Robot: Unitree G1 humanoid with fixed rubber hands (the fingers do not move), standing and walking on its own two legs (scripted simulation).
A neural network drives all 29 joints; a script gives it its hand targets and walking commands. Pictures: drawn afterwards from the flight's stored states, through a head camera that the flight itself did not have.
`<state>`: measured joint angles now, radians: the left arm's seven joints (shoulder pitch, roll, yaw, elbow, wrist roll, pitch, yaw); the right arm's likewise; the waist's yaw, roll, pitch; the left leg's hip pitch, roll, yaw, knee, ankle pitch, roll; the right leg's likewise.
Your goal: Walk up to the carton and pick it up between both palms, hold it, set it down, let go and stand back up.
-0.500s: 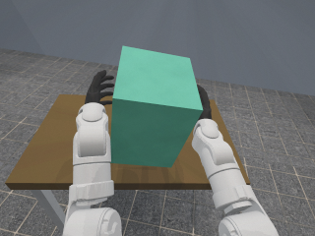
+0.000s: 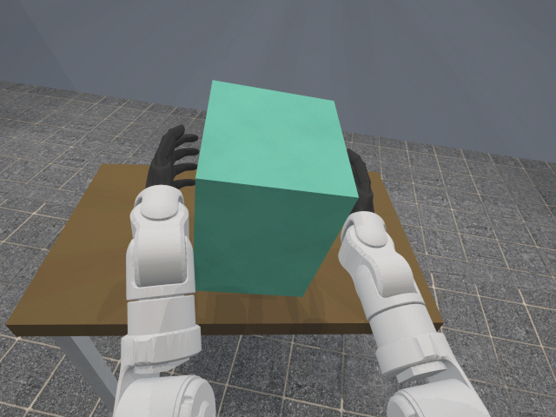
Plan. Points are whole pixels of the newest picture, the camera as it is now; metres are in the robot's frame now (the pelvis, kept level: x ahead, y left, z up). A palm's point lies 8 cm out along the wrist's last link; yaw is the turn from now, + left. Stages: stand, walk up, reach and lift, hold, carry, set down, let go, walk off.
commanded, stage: hold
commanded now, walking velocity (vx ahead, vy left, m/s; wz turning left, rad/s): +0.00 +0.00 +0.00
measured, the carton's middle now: (261, 197) +0.38 +0.01 +0.16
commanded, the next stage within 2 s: none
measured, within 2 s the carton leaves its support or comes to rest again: neither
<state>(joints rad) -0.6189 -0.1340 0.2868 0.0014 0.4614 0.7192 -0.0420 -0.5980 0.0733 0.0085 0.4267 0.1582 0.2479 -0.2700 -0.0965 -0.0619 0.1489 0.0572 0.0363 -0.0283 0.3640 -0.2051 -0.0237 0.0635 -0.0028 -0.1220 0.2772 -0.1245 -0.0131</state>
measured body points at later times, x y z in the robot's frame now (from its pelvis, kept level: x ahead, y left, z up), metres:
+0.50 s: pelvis +0.00 +0.00 +0.00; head -0.03 +0.03 +0.45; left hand +0.37 +0.14 +0.20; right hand +0.36 -0.12 +0.17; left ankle +0.02 +0.13 -0.75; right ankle +0.04 -0.11 -0.75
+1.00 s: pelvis +0.00 +0.00 +0.00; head -0.03 +0.03 +0.45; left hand +0.37 +0.14 +0.20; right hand +0.36 -0.12 +0.17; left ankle +0.02 +0.13 -0.75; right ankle +0.04 -0.11 -0.75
